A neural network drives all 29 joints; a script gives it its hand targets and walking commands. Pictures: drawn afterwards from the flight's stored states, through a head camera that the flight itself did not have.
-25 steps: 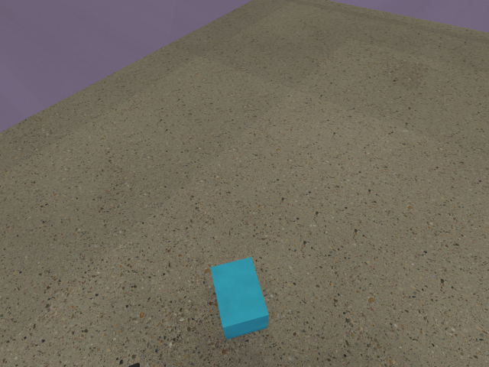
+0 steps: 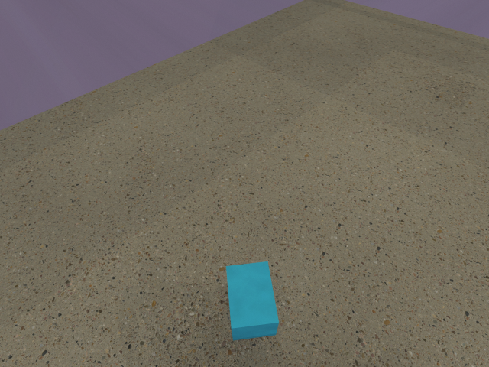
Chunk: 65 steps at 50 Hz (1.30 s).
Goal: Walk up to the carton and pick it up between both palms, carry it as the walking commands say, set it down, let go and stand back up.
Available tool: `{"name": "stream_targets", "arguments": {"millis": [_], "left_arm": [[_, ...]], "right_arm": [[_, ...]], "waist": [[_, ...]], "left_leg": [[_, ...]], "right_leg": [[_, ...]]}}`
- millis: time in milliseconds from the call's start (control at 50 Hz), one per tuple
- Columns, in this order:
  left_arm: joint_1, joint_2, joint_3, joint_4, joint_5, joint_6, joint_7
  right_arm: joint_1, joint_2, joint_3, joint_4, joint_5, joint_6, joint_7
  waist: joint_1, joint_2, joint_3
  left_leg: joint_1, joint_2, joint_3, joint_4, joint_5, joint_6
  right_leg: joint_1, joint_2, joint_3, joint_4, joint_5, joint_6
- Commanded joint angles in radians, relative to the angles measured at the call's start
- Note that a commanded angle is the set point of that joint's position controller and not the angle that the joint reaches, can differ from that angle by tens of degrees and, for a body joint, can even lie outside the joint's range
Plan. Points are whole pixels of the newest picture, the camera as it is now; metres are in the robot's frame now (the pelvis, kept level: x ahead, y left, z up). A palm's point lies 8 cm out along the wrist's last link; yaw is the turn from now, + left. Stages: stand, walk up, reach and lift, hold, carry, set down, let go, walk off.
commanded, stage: walk up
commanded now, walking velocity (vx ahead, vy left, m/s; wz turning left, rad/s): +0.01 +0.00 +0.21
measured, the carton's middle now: (250, 300) +0.48 +0.01 -0.69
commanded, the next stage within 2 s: none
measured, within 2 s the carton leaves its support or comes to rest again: neither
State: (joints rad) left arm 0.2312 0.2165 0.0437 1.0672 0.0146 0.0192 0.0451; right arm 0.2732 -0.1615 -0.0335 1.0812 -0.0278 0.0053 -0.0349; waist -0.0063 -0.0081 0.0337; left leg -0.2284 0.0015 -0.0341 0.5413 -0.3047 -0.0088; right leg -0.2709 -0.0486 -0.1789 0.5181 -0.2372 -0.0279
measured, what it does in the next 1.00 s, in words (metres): steps on the spot: right foot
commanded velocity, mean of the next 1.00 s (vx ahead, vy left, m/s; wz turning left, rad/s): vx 0.00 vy -0.02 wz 0.07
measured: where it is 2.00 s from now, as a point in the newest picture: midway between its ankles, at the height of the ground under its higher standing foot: outside the picture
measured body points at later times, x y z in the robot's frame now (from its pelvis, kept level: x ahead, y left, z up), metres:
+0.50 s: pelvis +0.00 +0.03 +0.01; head +0.01 +0.06 +0.46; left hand +0.00 +0.27 -0.16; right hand +0.06 -0.20 -0.13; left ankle -0.01 +0.13 -0.73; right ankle -0.01 -0.10 -0.69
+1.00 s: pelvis +0.00 -0.02 +0.01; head +0.00 -0.04 +0.46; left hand +0.01 +0.20 -0.14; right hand -0.01 -0.24 -0.16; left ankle -0.01 +0.13 -0.73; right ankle -0.01 -0.13 -0.73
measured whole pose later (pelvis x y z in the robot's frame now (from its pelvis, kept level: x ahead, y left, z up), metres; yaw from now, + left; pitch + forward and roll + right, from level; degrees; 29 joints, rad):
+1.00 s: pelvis +0.00 -0.02 +0.01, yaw +2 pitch -1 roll +0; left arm 0.28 0.14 0.01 1.08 0.01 -0.02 0.03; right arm 0.31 -0.15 -0.03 1.15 0.00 0.01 -0.03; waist -0.01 0.02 0.01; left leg -0.14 0.06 0.03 0.36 -0.20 -0.05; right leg -0.13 -0.01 -0.08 0.40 -0.25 -0.02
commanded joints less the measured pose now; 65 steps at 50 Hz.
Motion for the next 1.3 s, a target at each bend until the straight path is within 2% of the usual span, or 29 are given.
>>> {"name": "stream_targets", "arguments": {"millis": [0,40,100,140,180,200,220,260,300,320,340,360,380,400,420,440,460,500,540,620,660,700,720,740,760,800,860,1020,1280], "left_arm": [[0.011,0.074,0.011,-0.044,-0.002,-0.008,0.000],[0.031,0.073,0.009,-0.046,-0.004,-0.013,0.000],[0.064,0.094,0.012,-0.037,-0.001,-0.018,0.002],[0.096,0.137,0.022,-0.027,0.004,-0.016,0.008],[0.096,0.157,0.030,-0.027,0.013,-0.012,0.015],[0.083,0.153,0.033,-0.035,0.016,-0.011,0.016],[0.053,0.138,0.034,-0.040,0.015,-0.011,0.017],[-0.025,0.125,0.037,-0.046,0.012,-0.008,0.013],[-0.027,0.123,0.037,-0.032,0.008,0.000,0.002],[0.003,0.091,0.026,-0.028,0.009,0.001,-0.004],[0.048,0.025,0.006,-0.022,0.008,0.000,-0.009],[0.072,-0.007,0.003,-0.033,0.006,0.011,-0.010],[0.036,0.032,0.025,-0.032,-0.003,0.032,-0.009],[0.038,0.032,0.022,-0.034,-0.003,0.039,-0.012],[0.059,0.021,0.004,-0.035,-0.007,0.031,-0.016],[0.081,0.023,0.000,-0.029,-0.005,0.024,-0.018],[0.098,0.020,-0.001,-0.018,-0.001,0.021,-0.018],[0.074,0.045,0.022,-0.025,0.000,0.034,-0.017],[0.062,0.028,0.012,-0.046,-0.003,0.033,-0.018],[0.036,0.003,-0.007,-0.079,-0.006,0.030,-0.026],[0.077,-0.018,-0.022,-0.071,-0.009,0.011,-0.022],[0.143,0.000,-0.019,-0.045,-0.006,-0.018,-0.008],[0.161,0.042,-0.011,-0.043,0.005,-0.034,-0.003],[0.111,0.100,-0.001,-0.048,0.008,-0.043,-0.005],[0.070,0.096,-0.005,-0.031,0.002,-0.036,-0.010],[0.020,0.061,-0.010,-0.034,-0.006,-0.033,-0.012],[0.072,0.032,-0.018,-0.020,-0.009,-0.035,-0.013],[0.121,0.014,-0.022,0.022,-0.007,-0.041,-0.012],[0.187,-0.003,-0.027,0.058,-0.007,-0.043,-0.007]], "right_arm": [[0.050,-0.099,-0.016,-0.020,-0.002,-0.003,-0.003],[0.035,-0.113,-0.019,-0.026,0.000,-0.002,-0.004],[0.000,-0.092,-0.013,-0.041,0.007,0.001,-0.004],[-0.011,-0.076,-0.010,-0.051,0.008,0.006,0.000],[-0.017,-0.073,-0.015,-0.063,0.001,0.013,0.004],[-0.022,-0.076,-0.017,-0.072,-0.003,0.017,0.006],[-0.019,-0.074,-0.017,-0.074,-0.001,0.018,0.008],[0.002,-0.066,-0.009,-0.071,0.003,0.016,0.009],[0.024,-0.054,0.002,-0.055,0.004,0.008,0.008],[0.024,-0.062,0.000,-0.045,0.007,0.001,0.006],[0.041,-0.101,-0.011,-0.029,0.007,-0.007,0.001],[0.050,-0.196,-0.031,-0.048,-0.007,-0.020,-0.007],[0.085,-0.208,-0.036,-0.029,-0.008,-0.018,-0.014],[0.031,-0.185,-0.030,-0.034,-0.002,-0.019,-0.018],[-0.060,-0.133,-0.017,-0.044,0.005,-0.013,-0.018],[-0.100,-0.118,-0.011,-0.057,0.006,-0.012,-0.018],[-0.094,-0.113,-0.006,-0.053,0.004,-0.015,-0.018],[0.033,-0.171,-0.024,-0.026,0.004,-0.026,-0.029],[0.045,-0.168,-0.028,-0.023,0.004,-0.029,-0.028],[0.022,-0.160,-0.028,-0.023,-0.004,-0.021,-0.021],[-0.002,-0.139,-0.024,-0.011,0.002,-0.009,-0.013],[0.018,-0.113,-0.016,-0.001,0.014,0.002,-0.002],[0.047,-0.064,-0.005,-0.004,0.019,0.001,0.002],[0.079,-0.017,0.012,-0.008,0.026,0.004,0.004],[0.067,-0.036,0.005,0.010,0.024,0.018,0.000],[0.061,-0.057,0.001,0.019,0.022,0.013,0.002],[0.065,-0.064,-0.003,0.033,0.024,0.000,0.005],[0.082,-0.044,0.000,0.063,0.025,-0.009,-0.005],[0.085,-0.038,0.000,0.070,0.023,-0.009,-0.012]], "waist": [[-0.003,0.108,0.000],[0.005,0.111,-0.015],[0.022,0.022,-0.022],[0.031,-0.078,-0.024],[0.033,-0.141,-0.033],[0.031,-0.134,-0.027],[0.019,-0.113,-0.024],[-0.015,-0.122,-0.021],[-0.041,-0.117,-0.035],[-0.036,-0.079,-0.036],[-0.019,0.072,-0.042],[-0.026,0.249,-0.013],[-0.051,0.219,0.000],[-0.027,0.195,0.012],[0.011,0.228,0.014],[0.023,0.239,-0.005],[0.025,0.203,-0.024],[-0.009,0.077,-0.033],[-0.010,0.113,-0.053],[-0.014,0.191,-0.026],[0.009,0.212,-0.029],[0.032,0.127,-0.043],[0.022,-0.008,-0.048],[-0.002,-0.192,0.006],[0.000,-0.197,0.052],[-0.014,-0.147,0.059],[0.000,-0.071,0.036],[0.010,-0.015,0.046],[0.014,0.004,0.043]], "left_leg": [[-0.077,0.139,-0.161,-0.157,0.200,0.054],[-0.096,0.148,-0.193,-0.168,0.234,0.066],[-0.156,0.079,-0.104,-0.104,0.202,0.034],[-0.188,0.006,0.011,0.049,0.154,-0.002],[-0.197,-0.011,0.044,0.293,-0.155,-0.024],[-0.215,0.008,0.037,0.409,-0.240,-0.032],[-0.200,0.039,0.008,0.429,-0.250,-0.031],[-0.135,0.055,0.007,0.279,-0.204,-0.025],[-0.047,0.029,0.078,0.001,-0.023,-0.017],[0.011,0.032,0.088,-0.097,0.071,-0.007],[0.055,0.143,-0.034,-0.191,0.195,0.022],[0.035,0.376,-0.330,-0.284,0.355,0.111],[-0.010,0.426,-0.358,-0.304,0.388,0.163],[-0.036,0.383,-0.281,-0.294,0.392,0.164],[-0.060,0.290,-0.161,-0.293,0.373,0.161],[-0.034,0.256,-0.105,-0.284,0.406,0.160],[0.017,0.258,-0.083,-0.266,0.478,0.160],[0.141,0.356,-0.157,-0.233,0.599,0.176],[0.154,0.336,-0.115,-0.221,0.586,0.174],[0.060,0.270,-0.054,-0.265,0.339,0.155],[0.042,0.207,-0.026,-0.250,0.273,0.130],[0.010,0.141,0.012,-0.184,0.188,0.085],[-0.036,0.094,0.047,-0.091,0.082,0.056],[-0.101,0.018,0.079,-0.055,0.002,0.002],[-0.029,0.031,0.070,-0.076,0.004,-0.013],[0.036,0.042,0.056,-0.154,0.106,-0.008],[0.096,0.077,0.025,-0.191,0.175,0.007],[0.096,0.098,0.024,-0.220,0.202,0.003],[0.111,0.115,0.031,-0.222,0.236,0.002]], "right_leg": [[0.035,-0.072,0.080,-0.034,-0.018,0.027],[0.065,-0.061,0.087,-0.009,0.020,0.030],[0.140,-0.119,0.133,-0.091,0.040,0.006],[0.164,-0.232,0.218,-0.177,0.038,-0.058],[0.094,-0.372,0.301,-0.232,0.116,-0.163],[0.064,-0.412,0.313,-0.246,0.151,-0.194],[0.043,-0.403,0.281,-0.246,0.161,-0.184],[0.018,-0.318,0.166,-0.204,0.193,-0.125],[0.032,-0.231,0.082,-0.114,0.196,-0.069],[0.013,-0.182,0.047,-0.060,0.164,-0.044],[-0.029,-0.093,-0.016,0.050,0.041,-0.004],[-0.168,0.021,-0.025,0.171,-0.239,0.048],[-0.158,-0.007,0.105,0.293,-0.301,0.048],[-0.145,-0.019,0.163,0.334,-0.260,0.041],[-0.105,-0.016,0.165,0.348,-0.207,0.038],[-0.103,0.002,0.145,0.362,-0.178,0.039],[-0.113,0.005,0.138,0.361,-0.172,0.044],[-0.231,-0.008,0.170,0.417,-0.187,0.060],[-0.228,-0.009,0.175,0.375,-0.177,0.063],[-0.096,0.011,0.135,0.184,-0.146,0.058],[0.020,0.032,0.100,0.008,-0.060,0.050],[0.161,-0.005,0.085,-0.174,0.070,0.030],[0.197,-0.117,0.203,-0.222,0.081,0.011],[0.144,-0.234,0.381,-0.280,0.137,-0.039],[0.042,-0.224,0.381,-0.304,0.079,-0.072],[0.015,-0.143,0.275,-0.289,-0.005,-0.039],[0.034,-0.091,0.225,-0.262,0.009,-0.004],[0.084,-0.073,0.218,-0.237,0.104,0.001],[0.098,-0.060,0.208,-0.209,0.209,0.003]]}}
